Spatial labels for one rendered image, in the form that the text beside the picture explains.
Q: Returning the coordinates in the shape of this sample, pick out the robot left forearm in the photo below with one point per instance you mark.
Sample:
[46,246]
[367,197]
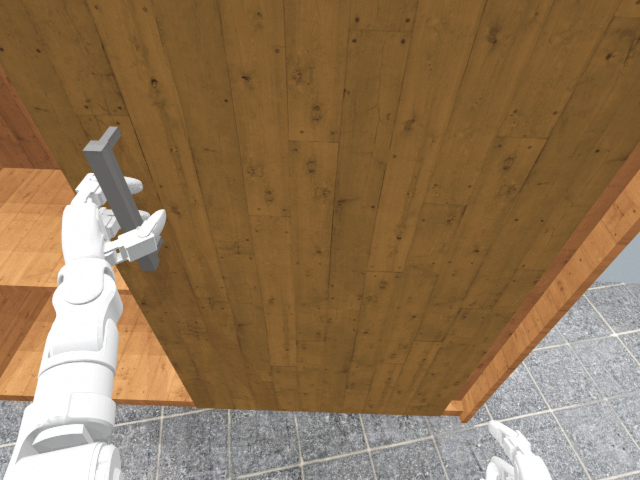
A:
[73,403]

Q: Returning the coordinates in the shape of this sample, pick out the handle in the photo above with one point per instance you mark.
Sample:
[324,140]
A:
[105,167]

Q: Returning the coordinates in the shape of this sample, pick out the robot left hand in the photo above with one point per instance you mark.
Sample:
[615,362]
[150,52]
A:
[85,228]

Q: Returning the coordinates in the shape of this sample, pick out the left robot upper arm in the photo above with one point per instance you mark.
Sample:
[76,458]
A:
[94,461]

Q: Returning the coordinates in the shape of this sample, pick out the robot right hand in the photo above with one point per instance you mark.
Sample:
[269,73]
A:
[527,466]

